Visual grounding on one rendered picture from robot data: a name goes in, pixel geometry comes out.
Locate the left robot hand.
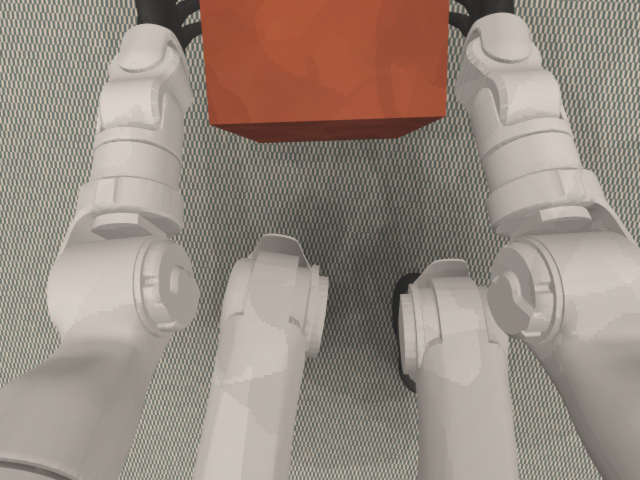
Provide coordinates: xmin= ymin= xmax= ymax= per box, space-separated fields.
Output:
xmin=135 ymin=0 xmax=202 ymax=54

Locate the robot right forearm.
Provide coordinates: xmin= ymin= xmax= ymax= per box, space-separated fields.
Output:
xmin=454 ymin=13 xmax=640 ymax=250

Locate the carton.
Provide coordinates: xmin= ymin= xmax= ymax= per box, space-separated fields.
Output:
xmin=199 ymin=0 xmax=449 ymax=143

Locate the right robot hand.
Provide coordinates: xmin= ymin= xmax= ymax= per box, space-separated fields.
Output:
xmin=449 ymin=0 xmax=514 ymax=38

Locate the robot left forearm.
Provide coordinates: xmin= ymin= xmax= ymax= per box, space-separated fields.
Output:
xmin=47 ymin=24 xmax=193 ymax=327

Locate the robot left upper arm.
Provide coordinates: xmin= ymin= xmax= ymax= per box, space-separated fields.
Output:
xmin=0 ymin=235 xmax=200 ymax=480

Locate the right robot foot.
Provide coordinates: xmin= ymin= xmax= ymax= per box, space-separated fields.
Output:
xmin=392 ymin=273 xmax=421 ymax=393

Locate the left robot shin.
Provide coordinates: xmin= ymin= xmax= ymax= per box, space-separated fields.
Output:
xmin=219 ymin=234 xmax=310 ymax=336

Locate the robot right upper arm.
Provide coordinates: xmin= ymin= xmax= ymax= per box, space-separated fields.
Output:
xmin=487 ymin=231 xmax=640 ymax=480

